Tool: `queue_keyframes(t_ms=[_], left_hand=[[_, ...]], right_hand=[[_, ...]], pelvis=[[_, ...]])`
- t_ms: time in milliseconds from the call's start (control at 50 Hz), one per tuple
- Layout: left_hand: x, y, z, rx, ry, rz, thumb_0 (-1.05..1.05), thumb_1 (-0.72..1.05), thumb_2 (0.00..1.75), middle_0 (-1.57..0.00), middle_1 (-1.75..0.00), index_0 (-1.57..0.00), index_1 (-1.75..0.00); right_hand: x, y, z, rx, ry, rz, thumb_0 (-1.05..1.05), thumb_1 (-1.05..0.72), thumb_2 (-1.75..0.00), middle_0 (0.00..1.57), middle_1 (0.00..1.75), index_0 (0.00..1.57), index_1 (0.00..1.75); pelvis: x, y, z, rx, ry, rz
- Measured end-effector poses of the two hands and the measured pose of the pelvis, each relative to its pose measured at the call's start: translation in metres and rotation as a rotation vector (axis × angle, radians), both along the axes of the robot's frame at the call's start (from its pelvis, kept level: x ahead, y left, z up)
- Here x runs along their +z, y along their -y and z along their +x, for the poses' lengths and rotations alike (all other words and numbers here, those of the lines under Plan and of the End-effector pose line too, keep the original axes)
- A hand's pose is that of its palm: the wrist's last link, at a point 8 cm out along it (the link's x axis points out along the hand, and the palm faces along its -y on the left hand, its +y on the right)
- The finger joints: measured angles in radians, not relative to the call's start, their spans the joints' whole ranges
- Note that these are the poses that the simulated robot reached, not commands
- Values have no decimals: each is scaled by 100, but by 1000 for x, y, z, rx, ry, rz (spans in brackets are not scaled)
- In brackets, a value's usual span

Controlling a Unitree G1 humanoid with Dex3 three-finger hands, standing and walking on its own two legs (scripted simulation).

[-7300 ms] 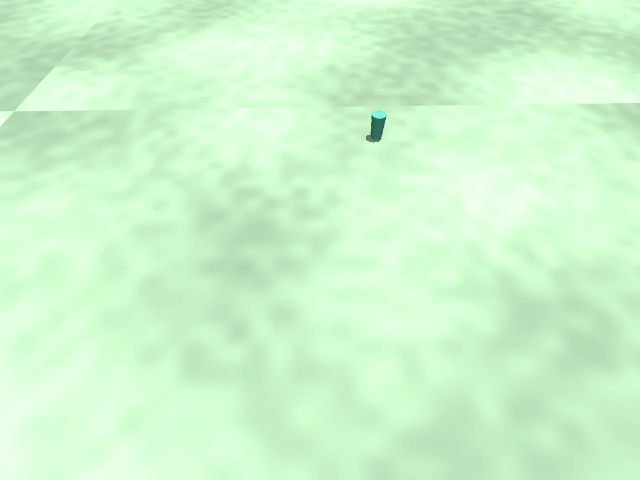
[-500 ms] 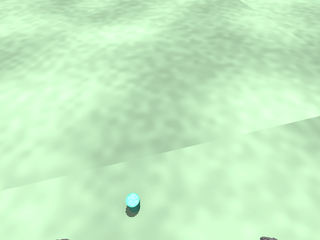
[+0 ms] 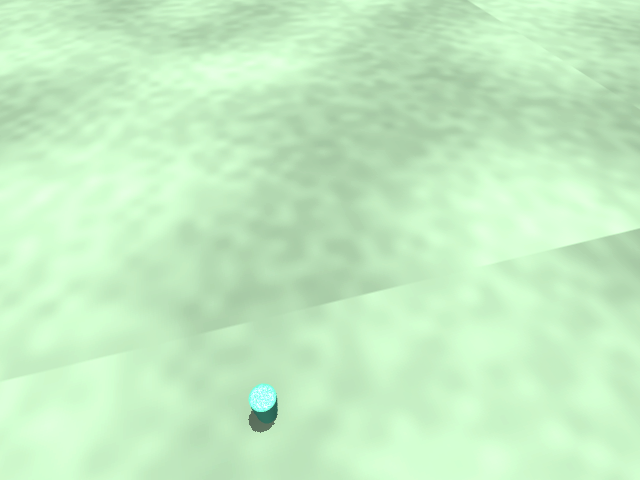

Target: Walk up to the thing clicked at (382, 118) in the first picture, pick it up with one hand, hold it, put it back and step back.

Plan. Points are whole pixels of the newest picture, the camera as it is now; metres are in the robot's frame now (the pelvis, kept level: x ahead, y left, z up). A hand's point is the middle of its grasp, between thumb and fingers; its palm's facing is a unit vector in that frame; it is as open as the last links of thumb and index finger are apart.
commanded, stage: stand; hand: left
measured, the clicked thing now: (265, 405) +0.43 +0.18 -0.71
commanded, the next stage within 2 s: go down in 1.86 s
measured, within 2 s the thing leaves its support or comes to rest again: neither
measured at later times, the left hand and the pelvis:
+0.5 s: hand out of the picture +0.09 +0.25 -0.15, palm faces -0.04 -0.94 -0.34, open 7.4 cm; pelvis +0.02 +0.00 +0.00, yaw +0 degrees
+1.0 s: hand out of the picture +0.09 +0.25 -0.15, palm faces -0.03 -0.94 -0.35, open 7.4 cm; pelvis +0.02 +0.00 +0.00, yaw +0 degrees
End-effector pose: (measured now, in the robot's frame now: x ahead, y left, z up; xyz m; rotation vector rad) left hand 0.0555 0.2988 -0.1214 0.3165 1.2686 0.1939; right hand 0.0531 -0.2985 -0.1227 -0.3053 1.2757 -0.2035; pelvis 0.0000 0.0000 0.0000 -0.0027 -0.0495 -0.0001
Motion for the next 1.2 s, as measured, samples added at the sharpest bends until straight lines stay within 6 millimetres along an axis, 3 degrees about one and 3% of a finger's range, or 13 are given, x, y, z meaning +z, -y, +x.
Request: queue_keyframes(t_ms=[660, 1200], left_hand=[[5, 3, 37, -16, 43, 5, 0, 90, 90, -21, -30, -21, -30], [4, 4, 29, -14, 25, 6, 0, 90, 90, -21, -30, -21, -30]], right_hand=[[3, 0, 41, 24, 51, -1, 1, -91, -90, 20, 30, 20, 30], [1, 1, 30, 15, 24, 1, 1, -91, -90, 20, 30, 20, 30]], pelvis=[[1, 2, 21, -3, -10, 1], [1, 3, 20, -3, -10, 2]])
